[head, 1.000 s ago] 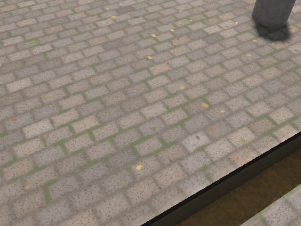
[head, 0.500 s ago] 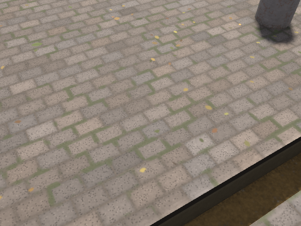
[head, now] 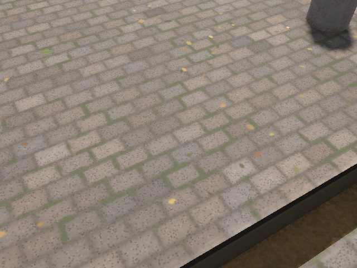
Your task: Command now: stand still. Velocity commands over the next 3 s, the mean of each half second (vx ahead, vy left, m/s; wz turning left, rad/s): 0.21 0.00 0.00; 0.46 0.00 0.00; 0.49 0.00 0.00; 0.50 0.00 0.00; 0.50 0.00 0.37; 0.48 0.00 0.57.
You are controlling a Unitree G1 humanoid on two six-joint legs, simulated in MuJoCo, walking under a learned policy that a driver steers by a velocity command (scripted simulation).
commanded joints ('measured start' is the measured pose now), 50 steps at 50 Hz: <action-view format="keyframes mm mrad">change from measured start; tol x32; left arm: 1 16 109 16 -20 0 -10 -2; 37 561 105 55 64 -20 -159 12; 50 293 46 36 -115 -83 -159 -34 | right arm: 1 19 -135 -24 -24 1 -4 -3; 38 -440 -50 -50 -420 66 -129 101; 46 245 -280 -110 -262 -12 -125 86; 50 70 -169 -70 -203 0 -127 92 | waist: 1 1 8 -22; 38 124 -61 253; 45 -209 -240 -120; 47 -112 180 -650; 50 -36 35 -152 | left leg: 1 54 58 -58 -34 214 43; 12 -12 227 -327 -174 -519 188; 20 -662 31 -67 613 -299 49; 28 -355 55 46 700 111 -5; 37 -1321 174 -65 623 -83 -22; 41 -202 -6 161 320 489 -19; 45 149 -30 114 379 170 158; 46 676 294 -346 441 174 357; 47 636 435 -777 137 -121 365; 50 80 302 -538 2 11 216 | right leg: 1 -57 -6 6 -42 134 -35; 16 -124 23 -35 168 -205 -142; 19 175 -300 567 -205 -447 -303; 26 125 -140 98 -131 480 -227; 37 606 -356 286 -50 188 -230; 41 -174 -186 19 -380 119 -204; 45 5 -175 -50 307 1091 -105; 46 -435 -73 -14 843 805 -49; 47 -333 79 126 1068 -176 -59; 50 -431 -1 127 1013 -185 -121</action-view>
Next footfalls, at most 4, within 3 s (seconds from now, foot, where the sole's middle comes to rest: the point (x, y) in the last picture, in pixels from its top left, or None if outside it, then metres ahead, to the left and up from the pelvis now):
0.90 left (137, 244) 0.61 0.19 -0.78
1.46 right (206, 185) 0.87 -0.09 -0.78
2.04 left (162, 123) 1.25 0.11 -0.78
2.56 right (196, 86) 1.54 -0.08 -0.78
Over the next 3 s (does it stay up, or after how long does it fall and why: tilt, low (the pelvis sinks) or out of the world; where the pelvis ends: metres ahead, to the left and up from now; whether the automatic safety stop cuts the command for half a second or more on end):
stays up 1.55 0.07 -0.01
